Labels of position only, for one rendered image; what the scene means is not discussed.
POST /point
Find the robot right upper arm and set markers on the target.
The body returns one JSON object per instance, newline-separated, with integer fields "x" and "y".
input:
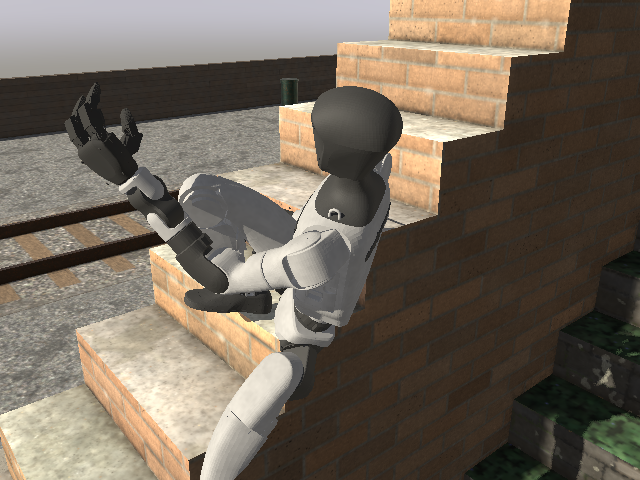
{"x": 384, "y": 166}

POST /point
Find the robot right thigh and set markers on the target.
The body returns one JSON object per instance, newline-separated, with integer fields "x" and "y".
{"x": 209, "y": 199}

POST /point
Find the left robot forearm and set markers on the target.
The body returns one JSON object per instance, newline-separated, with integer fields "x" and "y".
{"x": 148, "y": 194}

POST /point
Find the humanoid robot torso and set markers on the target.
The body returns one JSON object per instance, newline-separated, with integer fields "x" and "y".
{"x": 309, "y": 317}

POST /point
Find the left robot hand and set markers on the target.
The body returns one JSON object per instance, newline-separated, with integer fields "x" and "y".
{"x": 104, "y": 153}

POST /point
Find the robot left upper arm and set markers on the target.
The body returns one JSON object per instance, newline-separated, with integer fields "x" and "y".
{"x": 306, "y": 262}

